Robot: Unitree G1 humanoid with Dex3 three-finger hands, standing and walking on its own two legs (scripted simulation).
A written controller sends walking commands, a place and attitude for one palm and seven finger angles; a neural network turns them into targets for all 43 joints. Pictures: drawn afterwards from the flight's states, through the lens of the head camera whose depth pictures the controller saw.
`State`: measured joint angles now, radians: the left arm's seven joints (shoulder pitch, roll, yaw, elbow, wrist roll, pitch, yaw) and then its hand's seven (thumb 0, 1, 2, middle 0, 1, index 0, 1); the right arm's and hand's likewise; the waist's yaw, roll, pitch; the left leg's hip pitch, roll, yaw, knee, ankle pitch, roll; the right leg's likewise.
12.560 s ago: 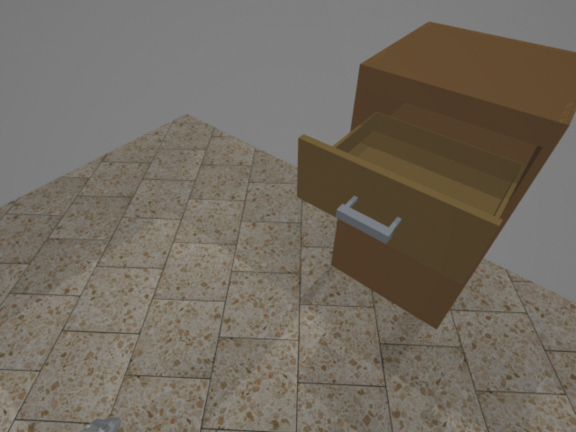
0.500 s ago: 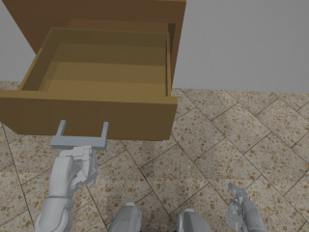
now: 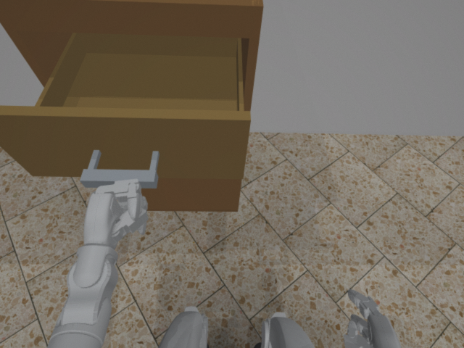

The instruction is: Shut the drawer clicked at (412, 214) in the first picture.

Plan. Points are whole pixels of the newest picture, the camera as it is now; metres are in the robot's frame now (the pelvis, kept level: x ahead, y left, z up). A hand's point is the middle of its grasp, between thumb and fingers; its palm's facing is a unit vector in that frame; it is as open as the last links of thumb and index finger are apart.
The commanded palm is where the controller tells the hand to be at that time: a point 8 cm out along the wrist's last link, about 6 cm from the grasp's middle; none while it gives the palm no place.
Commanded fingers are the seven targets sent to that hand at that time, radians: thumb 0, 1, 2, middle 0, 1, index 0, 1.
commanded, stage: push the drawer shut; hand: left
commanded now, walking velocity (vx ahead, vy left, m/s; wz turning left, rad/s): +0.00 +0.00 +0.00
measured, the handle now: (123, 167) +0.41 +0.21 +0.04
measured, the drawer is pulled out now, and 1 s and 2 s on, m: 0.21 0.09 0.00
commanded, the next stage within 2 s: pull the fist back off the drawer in 1.96 s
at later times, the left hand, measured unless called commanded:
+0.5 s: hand (148, 188) +0.37 +0.16 +0.03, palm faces +0.05 -1.00 -0.04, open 3.4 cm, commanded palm +0.37 +0.20 +0.04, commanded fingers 0.00 0.90 0.90 -1.40 -1.60 -1.40 -1.60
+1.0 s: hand (154, 152) +0.45 +0.16 +0.03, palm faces +0.05 -1.00 -0.04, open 3.4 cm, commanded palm +0.43 +0.21 +0.04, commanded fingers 0.00 0.90 0.90 -1.40 -1.60 -1.40 -1.60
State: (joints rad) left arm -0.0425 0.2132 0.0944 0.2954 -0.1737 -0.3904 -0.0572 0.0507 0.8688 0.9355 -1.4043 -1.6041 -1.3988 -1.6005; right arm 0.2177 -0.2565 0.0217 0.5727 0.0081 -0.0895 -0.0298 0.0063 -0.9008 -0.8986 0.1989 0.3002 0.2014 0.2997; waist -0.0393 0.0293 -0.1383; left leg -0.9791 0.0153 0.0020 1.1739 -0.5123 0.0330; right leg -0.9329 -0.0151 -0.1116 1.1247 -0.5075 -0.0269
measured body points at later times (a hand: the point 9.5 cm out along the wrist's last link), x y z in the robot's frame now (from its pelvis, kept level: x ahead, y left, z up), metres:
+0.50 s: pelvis +0.00 +0.00 +0.00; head +0.10 +0.01 +0.44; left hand +0.36 +0.21 +0.04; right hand +0.13 -0.26 -0.11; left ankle +0.03 +0.10 -0.65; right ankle +0.02 -0.11 -0.65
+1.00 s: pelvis +0.00 +0.00 +0.00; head +0.12 +0.01 +0.43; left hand +0.44 +0.22 +0.04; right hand +0.06 -0.27 -0.12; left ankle +0.03 +0.10 -0.65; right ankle +0.02 -0.11 -0.65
